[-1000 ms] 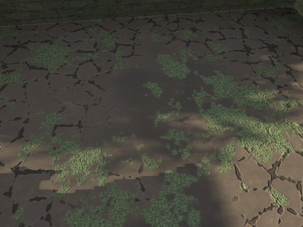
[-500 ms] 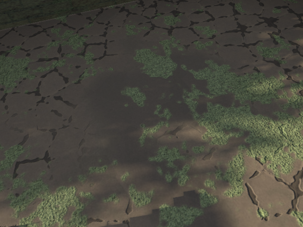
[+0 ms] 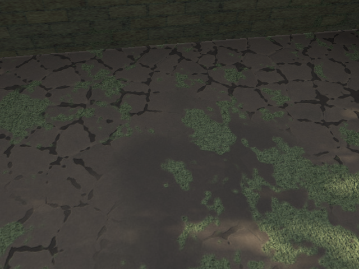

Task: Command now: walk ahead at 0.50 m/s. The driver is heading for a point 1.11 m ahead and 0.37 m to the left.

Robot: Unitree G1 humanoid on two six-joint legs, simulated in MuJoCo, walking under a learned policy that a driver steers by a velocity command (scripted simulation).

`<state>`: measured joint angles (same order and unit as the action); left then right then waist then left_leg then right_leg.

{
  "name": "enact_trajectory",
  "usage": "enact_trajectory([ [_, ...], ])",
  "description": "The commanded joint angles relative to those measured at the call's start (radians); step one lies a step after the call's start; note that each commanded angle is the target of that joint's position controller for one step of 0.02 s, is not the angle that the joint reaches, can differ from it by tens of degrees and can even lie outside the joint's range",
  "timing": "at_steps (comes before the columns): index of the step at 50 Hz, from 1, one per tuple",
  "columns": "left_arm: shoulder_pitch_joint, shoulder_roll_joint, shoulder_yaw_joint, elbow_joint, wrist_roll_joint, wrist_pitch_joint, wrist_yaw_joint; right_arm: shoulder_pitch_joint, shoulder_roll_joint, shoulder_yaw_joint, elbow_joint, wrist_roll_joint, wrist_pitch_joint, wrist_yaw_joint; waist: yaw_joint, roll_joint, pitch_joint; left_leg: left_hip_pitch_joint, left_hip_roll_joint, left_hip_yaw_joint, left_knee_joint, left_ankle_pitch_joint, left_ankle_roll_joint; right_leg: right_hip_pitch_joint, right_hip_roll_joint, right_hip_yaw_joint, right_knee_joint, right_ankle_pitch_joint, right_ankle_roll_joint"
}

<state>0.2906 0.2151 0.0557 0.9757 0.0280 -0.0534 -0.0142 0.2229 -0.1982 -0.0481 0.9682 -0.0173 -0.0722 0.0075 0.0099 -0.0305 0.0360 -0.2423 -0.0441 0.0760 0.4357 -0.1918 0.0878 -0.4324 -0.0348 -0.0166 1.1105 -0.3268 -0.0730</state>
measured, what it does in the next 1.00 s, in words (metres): walks ahead, turning left: right foot, then left foot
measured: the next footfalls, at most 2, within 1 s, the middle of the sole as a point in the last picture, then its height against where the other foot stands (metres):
right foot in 0.38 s outside the picture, level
left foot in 0.96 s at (166, 236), level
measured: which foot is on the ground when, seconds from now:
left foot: down 0.00-0.38, up 0.40-0.94, down 0.96-1.00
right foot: up 0.00-0.36, down 0.38-0.94, up 0.96-1.00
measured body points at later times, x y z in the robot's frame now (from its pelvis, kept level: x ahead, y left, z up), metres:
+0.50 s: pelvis +0.26 -0.06 -0.01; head +0.29 -0.07 +0.44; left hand +0.38 +0.19 -0.13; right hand +0.24 -0.30 -0.16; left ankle +0.13 +0.06 -0.65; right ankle +0.32 -0.12 -0.74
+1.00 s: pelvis +0.52 -0.02 -0.02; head +0.55 -0.01 +0.42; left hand +0.42 +0.21 -0.17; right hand +0.73 -0.21 -0.14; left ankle +0.58 +0.04 -0.74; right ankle +0.35 -0.13 -0.68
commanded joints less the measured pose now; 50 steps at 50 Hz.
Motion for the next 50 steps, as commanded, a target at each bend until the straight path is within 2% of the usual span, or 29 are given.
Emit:
enact_trajectory([
  [1, 0.072, 0.036, 0.013, -0.016, 0.007, 0.017, -0.009, 0.090, -0.104, -0.021, -0.001, 0.007, -0.027, -0.007, 0.019, 0.099, -0.007, 0.101, 0.254, -0.264, -0.261, 0.218, 0.113, -0.130, -0.050, 0.028, -0.030, 0.074, 0.021],
  [3, -0.018, 0.038, 0.013, -0.044, 0.005, 0.023, -0.012, 0.129, -0.115, -0.023, 0.012, 0.010, -0.031, -0.011, 0.009, 0.091, 0.008, 0.127, 0.252, -0.234, -0.287, 0.239, 0.119, -0.193, -0.064, 0.016, -0.090, 0.134, 0.040],
  [7, -0.187, 0.034, 0.008, -0.098, -0.001, 0.021, -0.015, 0.197, -0.104, -0.017, 0.029, 0.009, -0.027, -0.013, -0.022, 0.086, 0.043, 0.177, 0.232, -0.190, -0.313, 0.258, 0.114, -0.252, -0.069, -0.006, -0.267, 0.250, 0.069],
  [9, -0.248, 0.019, -0.001, -0.116, -0.003, 0.018, -0.019, 0.224, -0.106, -0.015, 0.037, 0.006, -0.028, -0.013, -0.039, 0.094, 0.051, 0.191, 0.222, -0.160, -0.308, 0.296, 0.111, -0.224, -0.055, -0.025, -0.366, 0.300, 0.067],
  [13, -0.338, 0.030, -0.007, -0.153, -0.007, 0.011, -0.016, 0.285, -0.113, -0.014, 0.065, -0.001, -0.026, -0.016, -0.065, 0.110, 0.073, 0.267, 0.249, -0.146, -0.276, 0.363, 0.113, -0.194, -0.029, -0.048, -0.487, 0.293, 0.039],
  [16, -0.315, 0.053, 0.000, -0.164, -0.008, 0.001, -0.012, 0.270, -0.138, -0.020, 0.075, -0.009, -0.026, -0.023, -0.035, 0.116, 0.069, 0.322, 0.279, -0.136, -0.203, 0.517, 0.096, -0.117, -0.004, -0.056, -0.554, 0.199, -0.006],
  [17, -0.257, 0.064, 0.007, -0.148, -0.006, -0.005, -0.006, 0.254, -0.146, -0.022, 0.075, -0.009, -0.026, -0.025, -0.007, 0.118, 0.039, 0.326, 0.274, -0.121, -0.129, 0.657, 0.082, -0.028, 0.024, -0.068, -0.579, 0.165, -0.023],
  [18, -0.132, 0.075, 0.016, -0.106, -0.004, -0.014, 0.000, 0.236, -0.152, -0.024, 0.074, -0.005, -0.023, -0.025, 0.050, 0.101, -0.023, 0.313, 0.247, -0.092, 0.016, 0.755, 0.065, 0.122, 0.063, -0.094, -0.632, 0.175, -0.041],
  [19, 0.041, 0.107, 0.032, -0.047, 0.008, -0.026, 0.011, 0.234, -0.135, -0.017, 0.068, -0.001, -0.022, -0.023, 0.110, 0.063, -0.123, 0.208, 0.198, -0.054, 0.223, 0.673, 0.047, 0.359, 0.040, -0.065, -0.652, 0.185, -0.068],
  [20, 0.201, 0.204, 0.055, -0.027, 0.034, -0.035, 0.022, 0.269, -0.068, 0.003, 0.030, 0.023, -0.022, -0.016, 0.139, -0.085, -0.267, -0.061, 0.118, -0.003, 0.561, 0.295, 0.013, 0.649, -0.230, 0.269, -0.684, 0.056, -0.141],
  [21, 0.197, 0.257, 0.066, -0.025, 0.020, -0.025, 0.012, 0.352, -0.033, 0.002, 0.033, 0.038, -0.019, -0.010, 0.091, -0.241, -0.346, -0.310, -0.043, -0.054, 0.818, -0.354, 0.001, 0.762, -0.409, 0.683, -0.839, 0.022, -0.235],
  [22, 0.074, 0.192, 0.052, -0.045, -0.007, -0.015, 0.009, 0.260, -0.121, -0.021, 0.031, 0.016, -0.009, -0.014, 0.054, -0.072, -0.211, -0.373, 0.037, -0.148, 0.866, -0.262, 0.022, 0.625, -0.353, 0.579, -0.859, -0.099, -0.186],
  [23, -0.025, 0.122, 0.031, -0.068, -0.011, -0.019, 0.007, 0.192, -0.109, -0.021, 0.012, 0.013, -0.013, -0.006, 0.030, -0.022, -0.083, -0.364, 0.076, -0.145, 0.820, -0.160, 0.024, 0.459, -0.316, 0.431, -0.897, -0.077, -0.151],
  [24, -0.065, 0.080, 0.019, -0.071, -0.006, -0.026, 0.005, 0.170, -0.081, -0.019, 0.011, 0.015, -0.010, -0.003, 0.005, -0.008, -0.029, -0.328, 0.107, -0.140, 0.768, -0.103, 0.022, 0.362, -0.271, 0.324, -0.935, 0.006, -0.112],
  [25, -0.064, 0.056, 0.011, -0.061, -0.010, -0.034, 0.011, 0.176, -0.069, -0.020, 0.016, -0.001, 0.002, 0.000, -0.015, -0.026, 0.003, -0.294, 0.123, -0.139, 0.734, -0.078, 0.015, 0.300, -0.234, 0.237, -0.953, 0.090, -0.084],
  [26, -0.049, 0.038, 0.004, -0.049, -0.011, -0.041, 0.016, 0.201, -0.051, -0.017, 0.025, -0.010, 0.016, 0.008, -0.032, -0.047, 0.003, -0.260, 0.131, -0.136, 0.715, -0.061, 0.006, 0.268, -0.212, 0.173, -0.966, 0.142, -0.066],
  [28, 0.010, 0.049, 0.006, -0.028, -0.014, -0.059, 0.019, 0.195, -0.040, -0.020, 0.024, -0.010, 0.035, 0.015, -0.041, -0.036, 0.003, -0.273, 0.128, -0.129, 0.711, -0.033, -0.003, 0.269, -0.203, 0.102, -0.972, 0.257, -0.063],
  [31, 0.065, 0.067, 0.008, -0.011, -0.013, -0.067, 0.023, 0.087, -0.040, -0.022, -0.014, -0.007, 0.050, 0.022, -0.030, -0.031, 0.035, -0.394, 0.142, -0.116, 0.668, 0.059, -0.015, 0.307, -0.197, 0.017, -0.988, 0.340, -0.050],
  [33, 0.096, 0.065, 0.005, -0.004, -0.014, -0.067, 0.027, 0.015, -0.043, -0.020, -0.040, -0.005, 0.050, 0.027, -0.020, -0.028, 0.052, -0.451, 0.142, -0.106, 0.608, 0.123, -0.025, 0.335, -0.191, -0.029, -0.992, 0.399, -0.040],
  [37, 0.137, 0.062, -0.002, 0.008, -0.014, -0.066, 0.037, -0.120, -0.022, -0.004, -0.093, -0.004, 0.043, 0.038, 0.002, -0.026, 0.071, -0.431, 0.123, -0.030, 0.390, 0.212, -0.031, 0.374, -0.174, -0.124, -0.976, 0.534, -0.029],
  [41, 0.205, 0.085, 0.001, 0.035, -0.010, -0.056, 0.053, -0.230, -0.020, 0.006, -0.150, -0.008, 0.041, 0.041, 0.031, -0.026, 0.084, -0.412, 0.094, 0.050, 0.234, 0.174, 0.001, 0.502, -0.208, -0.180, -0.937, 0.690, -0.029],
  [44, 0.192, 0.116, 0.008, 0.036, -0.006, -0.042, 0.065, -0.175, -0.045, -0.005, -0.149, -0.011, 0.044, 0.036, -0.011, -0.066, 0.035, -0.297, 0.023, 0.099, 0.199, 0.050, 0.058, 0.574, -0.228, -0.229, -0.788, 1.068, -0.020],
  [45, 0.178, 0.132, 0.014, 0.032, -0.004, -0.035, 0.068, -0.123, -0.059, -0.012, -0.137, -0.012, 0.045, 0.033, -0.038, -0.083, 0.004, -0.237, -0.009, 0.111, 0.198, -0.006, 0.083, 0.585, -0.233, -0.240, -0.698, 1.177, -0.022],
  [46, 0.162, 0.147, 0.019, 0.023, -0.001, -0.026, 0.066, -0.044, -0.078, -0.023, -0.117, -0.013, 0.043, 0.030, -0.071, -0.089, -0.042, -0.152, -0.037, 0.112, 0.176, -0.049, 0.111, 0.579, -0.238, -0.243, -0.564, 1.207, -0.030],
  [47, 0.148, 0.159, 0.023, 0.011, -0.002, -0.019, 0.060, 0.063, -0.106, -0.038, -0.086, -0.019, 0.037, 0.025, -0.117, -0.074, -0.100, -0.007, -0.060, 0.092, 0.108, -0.054, 0.141, 0.519, -0.235, -0.247, -0.377, 1.120, -0.028],
  [48, 0.114, 0.159, 0.023, -0.018, -0.009, -0.018, 0.051, 0.197, -0.172, -0.066, -0.055, -0.034, 0.032, 0.014, -0.191, 0.002, -0.170, 0.217, 0.031, -0.063, 0.020, -0.087, 0.194, 0.328, -0.205, -0.255, -0.088, 0.849, -0.002],
  [49, 0.149, 0.033, 0.002, -0.084, -0.015, -0.023, 0.027, 0.168, -0.276, -0.090, -0.071, -0.033, 0.036, 0.003, -0.100, 0.230, -0.223, 0.516, 0.340, -0.563, -0.011, -0.021, 0.339, -0.130, -0.006, -0.219, 0.275, -0.160, 0.052],
  [50, 0.027, 0.111, 0.016, -0.134, -0.013, -0.035, 0.020, 0.201, -0.286, -0.092, -0.075, -0.001, 0.049, 0.004, -0.140, 0.116, -0.253, 0.529, 0.386, -0.804, -0.142, -0.052, 0.389, -0.286, 0.061, 0.010, 0.384, -0.193, 0.053],
])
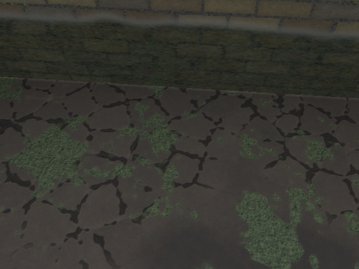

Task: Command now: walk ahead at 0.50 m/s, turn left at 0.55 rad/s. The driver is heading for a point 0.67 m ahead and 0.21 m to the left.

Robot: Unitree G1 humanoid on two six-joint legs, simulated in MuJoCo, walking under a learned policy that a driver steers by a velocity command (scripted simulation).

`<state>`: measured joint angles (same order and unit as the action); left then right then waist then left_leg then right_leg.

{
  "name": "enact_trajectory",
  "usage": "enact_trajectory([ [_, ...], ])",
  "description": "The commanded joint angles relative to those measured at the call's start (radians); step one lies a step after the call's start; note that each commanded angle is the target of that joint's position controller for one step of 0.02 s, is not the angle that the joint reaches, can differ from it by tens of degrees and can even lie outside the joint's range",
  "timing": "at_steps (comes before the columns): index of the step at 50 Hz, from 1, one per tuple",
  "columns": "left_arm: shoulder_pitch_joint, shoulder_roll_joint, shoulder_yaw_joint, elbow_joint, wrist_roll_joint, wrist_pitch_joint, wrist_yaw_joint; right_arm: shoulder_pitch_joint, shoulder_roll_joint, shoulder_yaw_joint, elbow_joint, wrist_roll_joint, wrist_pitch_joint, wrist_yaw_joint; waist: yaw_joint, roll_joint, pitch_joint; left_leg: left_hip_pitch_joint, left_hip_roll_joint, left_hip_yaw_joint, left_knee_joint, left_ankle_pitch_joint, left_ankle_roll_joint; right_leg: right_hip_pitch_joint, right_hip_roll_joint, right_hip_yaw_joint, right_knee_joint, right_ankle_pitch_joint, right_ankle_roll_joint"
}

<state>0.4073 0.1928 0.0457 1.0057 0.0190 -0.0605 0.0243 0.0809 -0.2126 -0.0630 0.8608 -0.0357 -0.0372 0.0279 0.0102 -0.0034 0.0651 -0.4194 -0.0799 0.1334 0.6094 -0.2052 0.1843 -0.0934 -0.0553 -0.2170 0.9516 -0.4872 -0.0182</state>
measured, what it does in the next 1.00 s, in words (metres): walks ahead, turning left: right foot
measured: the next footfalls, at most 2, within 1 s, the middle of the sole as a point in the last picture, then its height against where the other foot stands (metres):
right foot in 0.50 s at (207, 262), level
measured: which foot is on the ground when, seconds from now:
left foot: down 0.00-0.52, up 0.54-1.00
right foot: up 0.00-0.48, down 0.50-1.00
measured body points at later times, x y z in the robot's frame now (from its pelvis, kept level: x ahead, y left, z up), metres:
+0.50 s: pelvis +0.28 -0.01 +0.01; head +0.31 +0.01 +0.45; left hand +0.45 +0.27 -0.07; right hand +0.30 -0.30 -0.12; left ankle +0.08 +0.03 -0.71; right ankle +0.44 -0.07 -0.72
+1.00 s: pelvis +0.50 +0.10 +0.01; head +0.54 +0.13 +0.46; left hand +0.33 +0.30 -0.12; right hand +0.82 +0.05 -0.07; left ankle +0.57 +0.25 -0.70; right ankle +0.44 -0.08 -0.72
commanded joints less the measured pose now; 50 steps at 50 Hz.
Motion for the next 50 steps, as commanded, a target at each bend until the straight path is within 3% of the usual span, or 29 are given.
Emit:
enact_trajectory([
  [1, -0.158, 0.131, 0.023, -0.193, -0.011, -0.044, -0.024, 0.277, -0.238, -0.067, 0.035, 0.024, 0.017, -0.025, -0.107, 0.039, -0.136, 0.596, 0.407, -0.703, -0.350, -0.011, 0.246, -0.698, 0.005, 0.253, 0.482, 0.081, -0.011],
  [2, -0.147, 0.137, 0.022, -0.188, -0.014, -0.053, -0.023, 0.229, -0.184, -0.053, 0.029, 0.029, 0.014, -0.027, -0.063, -0.021, -0.070, 0.470, 0.367, -0.611, -0.373, 0.094, 0.196, -0.643, -0.027, 0.247, 0.383, 0.149, -0.010],
  [3, -0.130, 0.135, 0.025, -0.176, -0.005, -0.045, -0.020, 0.184, -0.153, -0.044, 0.020, 0.029, 0.006, -0.030, -0.019, -0.054, -0.035, 0.378, 0.311, -0.522, -0.382, 0.209, 0.154, -0.580, -0.050, 0.246, 0.310, 0.168, 0.001],
  [4, -0.105, 0.129, 0.023, -0.174, 0.015, -0.024, -0.021, 0.165, -0.132, -0.034, 0.014, 0.036, -0.004, -0.034, 0.010, -0.043, -0.039, 0.319, 0.268, -0.457, -0.388, 0.291, 0.136, -0.516, -0.060, 0.248, 0.262, 0.174, 0.020],
  [6, -0.101, 0.112, 0.021, -0.184, 0.030, 0.012, -0.030, 0.187, -0.144, -0.031, 0.015, 0.043, -0.026, -0.033, 0.027, -0.020, -0.055, 0.278, 0.223, -0.400, -0.389, 0.397, 0.123, -0.477, -0.062, 0.235, 0.195, 0.178, 0.047],
  [8, -0.156, 0.107, 0.018, -0.212, 0.030, 0.028, -0.035, 0.228, -0.178, -0.038, 0.019, 0.042, -0.033, -0.030, 0.017, 0.003, -0.047, 0.261, 0.194, -0.377, -0.399, 0.424, 0.107, -0.505, -0.060, 0.216, 0.121, 0.236, 0.067],
  [12, -0.332, 0.122, 0.016, -0.282, 0.023, 0.036, -0.039, 0.326, -0.185, -0.039, 0.021, 0.039, -0.027, -0.028, -0.048, 0.047, -0.025, 0.326, 0.173, -0.401, -0.400, 0.422, 0.055, -0.608, -0.048, 0.208, -0.045, 0.377, 0.082],
  [18, -0.512, 0.125, -0.002, -0.361, 0.015, 0.023, -0.049, 0.419, -0.194, -0.038, 0.015, 0.027, -0.020, -0.039, -0.112, 0.071, -0.018, 0.475, 0.186, -0.461, -0.338, 0.479, 0.050, -0.651, 0.007, 0.214, -0.246, 0.446, 0.062],
  [20, -0.540, 0.136, -0.006, -0.387, 0.009, 0.012, -0.050, 0.423, -0.206, -0.041, 0.007, 0.021, -0.020, -0.045, -0.112, 0.082, -0.014, 0.501, 0.203, -0.490, -0.306, 0.521, 0.043, -0.613, 0.027, 0.220, -0.316, 0.434, 0.043],
  [22, -0.468, 0.160, -0.002, -0.380, 0.005, 0.002, -0.046, 0.373, -0.226, -0.045, -0.012, 0.019, -0.022, -0.052, -0.062, 0.095, -0.025, 0.465, 0.206, -0.502, -0.260, 0.587, 0.008, -0.459, 0.050, 0.230, -0.401, 0.397, 0.015],
  [24, -0.238, 0.211, 0.019, -0.314, 0.002, -0.012, -0.026, 0.308, -0.250, -0.050, -0.032, 0.022, -0.031, -0.040, 0.044, 0.070, -0.130, 0.382, 0.150, -0.468, -0.042, 0.761, -0.042, -0.126, 0.096, 0.209, -0.468, 0.361, -0.024],
  [25, -0.087, 0.250, 0.032, -0.290, 0.015, -0.024, -0.011, 0.296, -0.225, -0.043, -0.045, 0.033, -0.040, -0.028, 0.115, 0.023, -0.233, 0.259, 0.091, -0.434, 0.178, 0.608, -0.063, 0.118, -0.006, 0.297, -0.496, 0.332, -0.057],
  [26, 0.020, 0.332, 0.049, -0.295, 0.044, -0.023, 0.005, 0.349, -0.114, -0.017, -0.082, 0.056, -0.044, -0.025, 0.113, -0.149, -0.380, 0.047, -0.010, -0.327, 0.483, 0.055, -0.088, 0.366, -0.294, 0.618, -0.522, 0.191, -0.114],
  [27, -0.047, 0.355, 0.058, -0.300, 0.034, -0.006, -0.002, 0.432, -0.139, -0.018, -0.104, 0.051, -0.036, -0.028, 0.028, -0.328, -0.428, -0.145, -0.072, -0.268, 0.647, -0.354, -0.096, 0.388, -0.416, 1.026, -0.661, 0.150, -0.210],
  [28, -0.138, 0.247, 0.040, -0.321, 0.022, 0.004, -0.007, 0.397, -0.189, -0.024, -0.066, 0.020, -0.016, -0.035, 0.001, -0.126, -0.250, -0.203, 0.022, -0.270, 0.708, -0.261, -0.094, 0.229, -0.376, 0.916, -0.672, 0.017, -0.200],
  [29, -0.188, 0.171, 0.021, -0.324, 0.013, 0.004, -0.011, 0.327, -0.184, -0.023, -0.068, 0.012, -0.010, -0.024, 0.005, -0.023, -0.130, -0.189, 0.056, -0.250, 0.666, -0.177, -0.101, 0.088, -0.314, 0.740, -0.694, 0.046, -0.179],
  [30, -0.203, 0.149, 0.013, -0.315, 0.017, 0.001, -0.012, 0.303, -0.163, -0.020, -0.075, 0.013, -0.005, -0.015, -0.010, -0.023, -0.080, -0.164, 0.085, -0.239, 0.618, -0.143, -0.107, 0.006, -0.264, 0.612, -0.724, 0.142, -0.152],
  [32, -0.170, 0.154, 0.013, -0.283, 0.011, -0.015, -0.012, 0.292, -0.144, -0.016, -0.084, 0.000, 0.018, 0.005, -0.025, -0.088, -0.047, -0.131, 0.116, -0.220, 0.581, -0.121, -0.119, -0.070, -0.213, 0.452, -0.758, 0.300, -0.132],
  [36, -0.116, 0.171, 0.022, -0.251, -0.003, -0.046, -0.025, 0.192, -0.127, -0.008, -0.137, 0.000, 0.035, 0.027, -0.022, -0.087, -0.045, -0.227, 0.141, -0.206, 0.539, -0.035, -0.131, -0.036, -0.222, 0.311, -0.801, 0.478, -0.151],
  [43, -0.049, 0.195, 0.031, -0.208, -0.005, -0.042, -0.021, -0.047, -0.086, 0.019, -0.229, -0.001, 0.028, 0.053, 0.026, -0.076, 0.004, -0.244, 0.152, -0.113, 0.188, 0.186, -0.143, 0.017, -0.190, 0.100, -0.812, 0.562, -0.118],
  [47, 0.010, 0.224, 0.039, -0.177, -0.003, -0.026, -0.011, -0.132, -0.095, 0.020, -0.271, -0.008, 0.027, 0.060, 0.050, -0.078, 0.024, -0.211, 0.132, -0.047, 0.044, 0.105, -0.106, 0.129, -0.223, 0.045, -0.766, 0.654, -0.098],
  [49, 0.026, 0.239, 0.037, -0.157, 0.001, -0.011, -0.004, -0.116, -0.091, 0.022, -0.272, -0.024, 0.020, 0.051, 0.035, -0.090, 0.007, -0.113, 0.068, -0.013, -0.020, 0.005, -0.075, 0.161, -0.229, 0.011, -0.633, 1.024, -0.085],
  [50, 0.030, 0.254, 0.038, -0.151, 0.000, -0.004, -0.001, -0.040, -0.102, 0.015, -0.252, -0.030, 0.012, 0.043, 0.000, -0.102, -0.044, -0.019, 0.024, -0.009, -0.048, -0.017, -0.054, 0.171, -0.223, 0.000, -0.503, 1.190, -0.076],
])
